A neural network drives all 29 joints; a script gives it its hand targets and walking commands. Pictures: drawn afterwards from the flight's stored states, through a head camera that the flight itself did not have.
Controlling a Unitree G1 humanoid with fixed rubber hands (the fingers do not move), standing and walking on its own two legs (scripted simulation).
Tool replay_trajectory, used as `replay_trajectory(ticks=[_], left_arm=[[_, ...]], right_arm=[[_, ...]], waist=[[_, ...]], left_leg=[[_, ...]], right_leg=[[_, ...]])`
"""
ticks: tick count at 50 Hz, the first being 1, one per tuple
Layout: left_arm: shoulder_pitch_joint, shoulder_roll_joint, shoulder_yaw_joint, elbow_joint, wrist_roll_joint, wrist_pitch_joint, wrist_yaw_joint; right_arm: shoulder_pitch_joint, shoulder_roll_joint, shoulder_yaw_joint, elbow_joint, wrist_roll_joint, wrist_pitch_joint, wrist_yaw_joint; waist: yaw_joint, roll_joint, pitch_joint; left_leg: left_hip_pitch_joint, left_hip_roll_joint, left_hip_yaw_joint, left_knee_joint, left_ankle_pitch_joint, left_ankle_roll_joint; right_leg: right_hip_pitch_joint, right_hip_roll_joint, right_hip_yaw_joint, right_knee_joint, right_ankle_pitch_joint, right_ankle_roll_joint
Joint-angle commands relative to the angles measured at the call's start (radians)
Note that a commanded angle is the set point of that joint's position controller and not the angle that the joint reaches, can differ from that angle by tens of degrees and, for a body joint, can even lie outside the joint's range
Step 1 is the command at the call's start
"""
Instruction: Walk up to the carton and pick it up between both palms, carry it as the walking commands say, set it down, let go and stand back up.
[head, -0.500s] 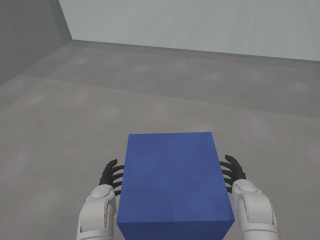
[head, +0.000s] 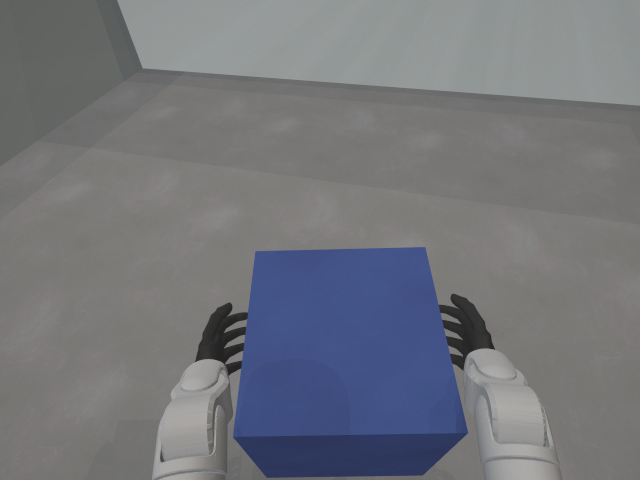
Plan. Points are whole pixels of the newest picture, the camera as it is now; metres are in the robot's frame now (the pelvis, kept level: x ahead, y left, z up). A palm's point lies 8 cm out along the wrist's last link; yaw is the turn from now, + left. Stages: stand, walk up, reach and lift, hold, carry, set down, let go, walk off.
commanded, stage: carry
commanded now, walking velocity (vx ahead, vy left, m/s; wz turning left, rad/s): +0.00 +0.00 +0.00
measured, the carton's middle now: (342, 367) +0.30 +0.01 -0.05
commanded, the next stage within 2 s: none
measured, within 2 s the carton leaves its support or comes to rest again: neither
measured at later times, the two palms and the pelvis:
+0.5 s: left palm (209, 351) +0.28 +0.17 +0.05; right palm (470, 335) +0.29 -0.15 +0.05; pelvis +0.02 +0.01 +0.00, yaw +0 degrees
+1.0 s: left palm (209, 352) +0.27 +0.17 +0.05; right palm (475, 334) +0.29 -0.15 +0.06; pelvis +0.02 +0.00 +0.00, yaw +0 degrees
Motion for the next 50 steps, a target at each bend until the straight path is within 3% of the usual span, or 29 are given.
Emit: replay_trajectory(ticks=[1, 5, 8, 9, 10, 11, 12, 15, 16, 19, 20, 21, 23, 24, 25, 27, 29, 30, 33, 34, 36, 38, 39, 41, 44, 45, 46, 49, 50], left_arm=[[-0.412, -0.672, -0.612, -0.196, -0.223, 0.019, -0.119], [-0.339, -0.542, -0.487, 0.037, -0.116, 0.02, -0.119], [-0.409, -0.666, -0.641, -0.312, -0.265, 0.035, -0.108], [-0.387, -0.642, -0.586, -0.134, -0.189, 0.042, -0.12], [-0.441, -0.663, -0.607, -0.214, -0.218, 0.038, -0.116], [-0.399, -0.543, -0.494, -0.004, -0.122, 0.027, -0.118], [-0.374, -0.493, -0.457, 0.032, -0.102, 0.002, -0.116], [-0.387, -0.636, -0.622, -0.255, -0.237, 0.009, -0.122], [-0.39, -0.648, -0.565, -0.089, -0.194, 0.015, -0.131], [-0.357, -0.605, -0.537, -0.107, -0.181, 0.011, -0.113], [-0.394, -0.649, -0.617, -0.317, -0.264, 0.019, -0.097], [-0.347, -0.622, -0.571, -0.18, -0.207, 0.027, -0.103], [-0.422, -0.639, -0.64, -0.422, -0.299, 0.061, -0.076], [-0.301, -0.544, -0.536, -0.133, -0.175, 0.079, -0.079], [-0.317, -0.539, -0.557, -0.141, -0.169, 0.066, -0.086], [-0.271, -0.521, -0.54, -0.163, -0.172, 0.082, -0.067], [-0.296, -0.596, -0.63, -0.436, -0.293, 0.114, -0.046], [-0.22, -0.459, -0.454, -0.085, -0.1, 0.102, -0.082], [-0.216, -0.429, -0.391, 0.118, -0.061, 0.042, -0.09], [-0.289, -0.561, -0.539, -0.233, -0.201, 0.027, -0.081], [-0.37, -0.542, -0.522, -0.137, -0.174, 0.022, -0.102], [-0.447, -0.598, -0.537, -0.214, -0.208, 0.0, -0.098], [-0.489, -0.647, -0.623, -0.395, -0.286, 0.018, -0.08], [-0.35, -0.588, -0.551, -0.156, -0.188, 0.032, -0.088], [-0.295, -0.569, -0.589, -0.269, -0.232, 0.086, -0.057], [-0.257, -0.489, -0.507, -0.131, -0.169, 0.083, -0.06], [-0.306, -0.557, -0.589, -0.319, -0.235, 0.083, -0.048], [-0.333, -0.526, -0.561, -0.23, -0.204, 0.09, -0.067], [-0.267, -0.453, -0.488, -0.068, -0.144, 0.084, -0.068]], right_arm=[[-0.392, 0.696, 0.611, -0.206, 0.249, 0.038, 0.118], [-0.29, 0.577, 0.481, 0.04, 0.154, 0.038, 0.122], [-0.333, 0.703, 0.621, -0.27, 0.284, 0.058, 0.114], [-0.336, 0.668, 0.566, -0.11, 0.214, 0.064, 0.124], [-0.376, 0.683, 0.573, -0.172, 0.237, 0.064, 0.126], [-0.317, 0.59, 0.462, 0.066, 0.15, 0.05, 0.132], [-0.313, 0.549, 0.454, 0.069, 0.132, 0.028, 0.122], [-0.323, 0.671, 0.607, -0.229, 0.237, 0.035, 0.114], [-0.41, 0.645, 0.559, -0.163, 0.205, 0.026, 0.115], [-0.366, 0.616, 0.547, -0.144, 0.201, 0.028, 0.105], [-0.368, 0.676, 0.609, -0.315, 0.282, 0.039, 0.093], [-0.334, 0.631, 0.565, -0.205, 0.223, 0.05, 0.098], [-0.326, 0.67, 0.608, -0.365, 0.295, 0.088, 0.071], [-0.226, 0.558, 0.508, -0.099, 0.182, 0.105, 0.08], [-0.224, 0.567, 0.503, -0.081, 0.18, 0.085, 0.089], [-0.233, 0.527, 0.498, -0.143, 0.212, 0.096, 0.077], [-0.275, 0.612, 0.606, -0.426, 0.328, 0.128, 0.051], [-0.196, 0.469, 0.428, -0.075, 0.124, 0.117, 0.083], [-0.303, 0.462, 0.448, 0.047, 0.127, 0.06, 0.088], [-0.403, 0.598, 0.611, -0.304, 0.267, 0.044, 0.073], [-0.326, 0.586, 0.516, -0.123, 0.19, 0.045, 0.094], [-0.439, 0.658, 0.572, -0.217, 0.244, 0.03, 0.093], [-0.41, 0.69, 0.605, -0.357, 0.29, 0.046, 0.075], [-0.358, 0.619, 0.551, -0.176, 0.217, 0.05, 0.079], [-0.248, 0.585, 0.559, -0.254, 0.244, 0.102, 0.047], [-0.212, 0.504, 0.481, -0.118, 0.187, 0.1, 0.051], [-0.268, 0.575, 0.561, -0.294, 0.263, 0.102, 0.05], [-0.224, 0.544, 0.504, -0.18, 0.2, 0.111, 0.062], [-0.173, 0.484, 0.441, -0.001, 0.147, 0.109, 0.066]], waist=[[-0.006, -0.025, -0.194], [0.002, 0.013, -0.199], [-0.002, 0.025, -0.252], [-0.003, 0.021, -0.189], [-0.006, 0.035, -0.164], [-0.003, 0.038, -0.198], [-0.003, -0.035, -0.215], [-0.003, -0.073, -0.237], [-0.003, -0.072, -0.185], [-0.005, -0.058, -0.236], [-0.007, -0.023, -0.249], [-0.004, -0.077, -0.257], [-0.006, 0.013, -0.256], [-0.004, -0.015, -0.262], [-0.002, 0.065, -0.265], [-0.003, 0.072, -0.232], [-0.005, 0.033, -0.258], [0.0, 0.008, -0.244], [-0.004, -0.113, -0.172], [-0.004, -0.101, -0.204], [-0.007, -0.063, -0.158], [-0.005, -0.139, -0.168], [-0.008, -0.059, -0.169], [-0.005, -0.021, -0.193], [-0.005, 0.031, -0.246], [-0.003, 0.055, -0.254], [-0.005, 0.078, -0.279], [-0.007, 0.012, -0.244], [-0.003, 0.012, -0.231]], left_leg=[[0.141, 0.092, -0.068, -0.037, 0.152, 0.051], [0.117, 0.089, -0.08, -0.057, 0.145, 0.053], [0.158, 0.1, -0.073, -0.038, 0.164, 0.064], [0.136, 0.1, -0.081, -0.054, 0.122, 0.066], [0.147, 0.102, -0.076, -0.068, 0.114, 0.059], [0.144, 0.1, -0.077, -0.053, 0.107, 0.067], [0.129, 0.091, -0.086, -0.045, 0.136, 0.062], [0.114, 0.086, -0.085, -0.056, 0.132, 0.062], [0.102, 0.098, -0.078, -0.045, 0.175, 0.054], [0.133, 0.084, -0.072, -0.01, 0.173, 0.062], [0.154, 0.095, -0.084, -0.032, 0.224, 0.061], [0.152, 0.106, -0.091, -0.018, 0.257, 0.072], [0.158, 0.099, -0.085, -0.021, 0.295, 0.069], [0.183, 0.099, -0.071, -0.011, 0.301, 0.07], [0.175, 0.094, -0.063, -0.016, 0.32, 0.067], [0.178, 0.099, -0.079, -0.033, 0.294, 0.064], [0.186, 0.098, -0.095, -0.008, 0.342, 0.072], [0.152, 0.091, -0.074, -0.019, 0.289, 0.075], [0.11, 0.077, -0.065, -0.006, 0.223, 0.063], [0.121, 0.079, -0.062, 0.012, 0.217, 0.066], [0.096, 0.077, -0.086, -0.051, 0.138, 0.058], [0.112, 0.088, -0.09, -0.025, 0.147, 0.063], [0.123, 0.085, -0.086, -0.025, 0.17, 0.066], [0.146, 0.089, -0.076, -0.032, 0.193, 0.07], [0.171, 0.085, -0.079, -0.034, 0.158, 0.076], [0.167, 0.083, -0.074, -0.02, 0.205, 0.071], [0.202, 0.089, -0.063, -0.009, 0.258, 0.064], [0.154, 0.098, -0.07, -0.024, 0.23, 0.062], [0.158, 0.075, -0.051, -0.014, 0.25, 0.059]], right_leg=[[0.013, -0.152, 0.117, -0.135, 0.036, 0.03], [0.047, -0.157, 0.133, -0.109, 0.081, 0.023], [0.043, -0.159, 0.138, -0.111, 0.094, 0.025], [0.009, -0.15, 0.155, -0.137, 0.044, 0.023], [-0.023, -0.153, 0.137, -0.131, 0.016, 0.03], [0.003, -0.151, 0.149, -0.127, 0.038, 0.02], [0.045, -0.151, 0.133, -0.125, 0.09, 0.031], [0.068, -0.162, 0.134, -0.102, 0.13, 0.026], [0.056, -0.154, 0.123, -0.098, 0.173, 0.024], [0.057, -0.167, 0.142, -0.094, 0.233, 0.034], [0.065, -0.156, 0.113, -0.073, 0.206, 0.035], [0.07, -0.148, 0.112, -0.071, 0.219, 0.039], [0.102, -0.161, 0.111, -0.036, 0.263, 0.032], [0.06, -0.159, 0.127, -0.051, 0.271, 0.029], [0.077, -0.161, 0.108, -0.033, 0.268, 0.027], [0.044, -0.15, 0.122, -0.043, 0.21, 0.025], [0.064, -0.152, 0.116, -0.041, 0.225, 0.045], [0.066, -0.155, 0.12, -0.068, 0.222, 0.04], [0.061, -0.164, 0.107, -0.073, 0.347, 0.042], [0.078, -0.17, 0.111, -0.078, 0.363, 0.048], [0.045, -0.168, 0.116, -0.074, 0.171, 0.043], [0.017, -0.157, 0.115, -0.113, 0.106, 0.041], [0.019, -0.157, 0.116, -0.087, 0.184, 0.038], [0.022, -0.158, 0.122, -0.09, 0.182, 0.037], [0.051, -0.168, 0.15, -0.11, 0.145, 0.027], [0.07, -0.171, 0.138, -0.095, 0.207, 0.033], [0.078, -0.167, 0.117, -0.076, 0.251, 0.034], [0.078, -0.157, 0.119, -0.084, 0.235, 0.036], [0.062, -0.165, 0.106, -0.068, 0.317, 0.03]])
